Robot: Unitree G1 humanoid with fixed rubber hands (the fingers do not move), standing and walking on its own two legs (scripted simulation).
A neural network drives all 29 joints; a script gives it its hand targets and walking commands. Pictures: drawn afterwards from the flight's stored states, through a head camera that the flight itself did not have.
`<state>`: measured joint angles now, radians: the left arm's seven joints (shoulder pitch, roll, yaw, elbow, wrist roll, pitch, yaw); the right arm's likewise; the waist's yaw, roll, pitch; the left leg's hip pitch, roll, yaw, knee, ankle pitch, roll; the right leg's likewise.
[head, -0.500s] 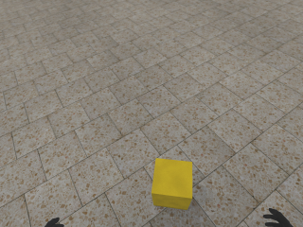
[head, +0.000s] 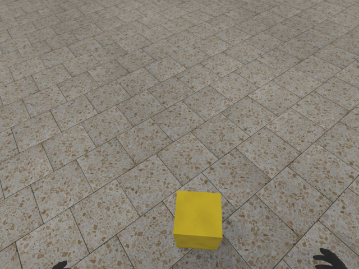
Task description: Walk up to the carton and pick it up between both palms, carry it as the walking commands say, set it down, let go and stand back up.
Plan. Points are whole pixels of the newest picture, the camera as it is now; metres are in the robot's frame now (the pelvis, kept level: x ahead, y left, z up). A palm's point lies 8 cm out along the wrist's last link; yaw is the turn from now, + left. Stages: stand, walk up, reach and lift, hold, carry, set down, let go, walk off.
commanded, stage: walk up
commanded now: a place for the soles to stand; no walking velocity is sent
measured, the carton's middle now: (197, 221) +0.39 -0.02 -0.64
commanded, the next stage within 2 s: stand in 0.80 s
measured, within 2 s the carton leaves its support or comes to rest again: neither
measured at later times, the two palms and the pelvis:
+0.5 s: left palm out of the picture +0.11 +0.32 -0.10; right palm out of the picture +0.12 -0.31 -0.10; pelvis +0.02 +0.00 +0.00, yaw -1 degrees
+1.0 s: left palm out of the picture +0.09 +0.32 -0.09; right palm out of the picture +0.09 -0.30 -0.09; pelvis -0.01 +0.01 +0.01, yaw -3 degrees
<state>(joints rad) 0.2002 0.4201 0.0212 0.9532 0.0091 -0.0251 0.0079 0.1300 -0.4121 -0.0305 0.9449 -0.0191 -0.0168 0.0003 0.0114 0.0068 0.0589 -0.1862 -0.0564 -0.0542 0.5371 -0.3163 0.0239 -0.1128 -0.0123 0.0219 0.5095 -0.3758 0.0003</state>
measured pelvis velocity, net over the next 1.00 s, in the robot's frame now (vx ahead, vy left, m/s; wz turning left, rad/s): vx -0.01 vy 0.01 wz -0.05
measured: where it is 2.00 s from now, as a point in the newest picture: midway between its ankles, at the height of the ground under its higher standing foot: outside the picture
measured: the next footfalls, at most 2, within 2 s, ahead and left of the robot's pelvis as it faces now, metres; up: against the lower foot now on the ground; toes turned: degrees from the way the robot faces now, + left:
none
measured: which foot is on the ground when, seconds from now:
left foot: down 0.00-1.00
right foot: down 0.00-1.00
